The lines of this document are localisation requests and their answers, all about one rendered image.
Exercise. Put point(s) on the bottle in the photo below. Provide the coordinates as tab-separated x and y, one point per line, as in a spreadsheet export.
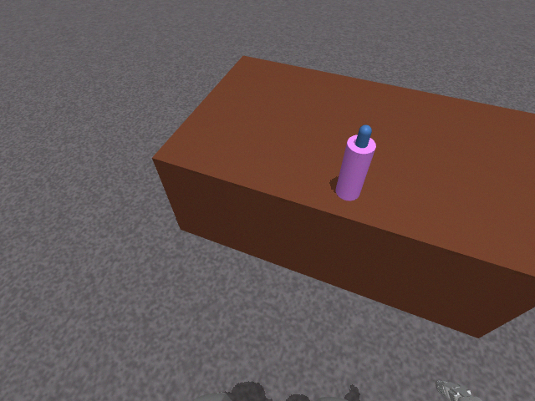
358	154

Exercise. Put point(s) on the right robot hand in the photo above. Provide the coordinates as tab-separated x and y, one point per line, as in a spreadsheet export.
455	392

